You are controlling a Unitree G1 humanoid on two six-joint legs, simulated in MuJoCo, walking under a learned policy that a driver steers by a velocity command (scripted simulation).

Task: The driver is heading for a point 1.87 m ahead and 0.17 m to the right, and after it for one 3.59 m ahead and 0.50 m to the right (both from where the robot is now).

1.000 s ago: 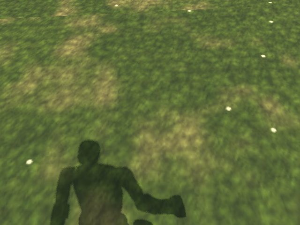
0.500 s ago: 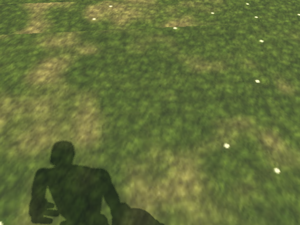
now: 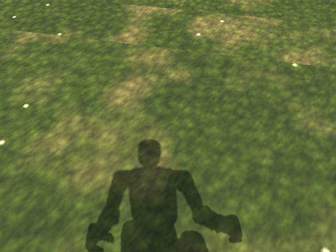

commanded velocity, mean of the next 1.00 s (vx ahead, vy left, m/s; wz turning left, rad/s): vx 0.50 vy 0.00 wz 0.14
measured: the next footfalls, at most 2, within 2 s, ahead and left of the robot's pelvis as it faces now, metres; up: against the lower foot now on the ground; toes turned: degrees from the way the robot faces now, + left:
left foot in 0.28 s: +0.30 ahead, +0.17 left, +0.00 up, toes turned +9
right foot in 0.82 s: +0.64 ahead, -0.04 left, +0.00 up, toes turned +4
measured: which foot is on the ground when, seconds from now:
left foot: up 0.00-0.26, down 0.28-0.82, up 0.84-1.00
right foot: down 0.00-0.28, up 0.30-0.80, down 0.82-1.00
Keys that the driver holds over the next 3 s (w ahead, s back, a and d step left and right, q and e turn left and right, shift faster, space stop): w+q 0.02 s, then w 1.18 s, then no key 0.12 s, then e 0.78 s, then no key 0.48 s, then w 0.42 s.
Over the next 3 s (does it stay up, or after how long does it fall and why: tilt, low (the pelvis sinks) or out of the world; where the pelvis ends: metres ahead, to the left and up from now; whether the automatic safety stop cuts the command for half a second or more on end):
stays up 0.97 0.09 0.00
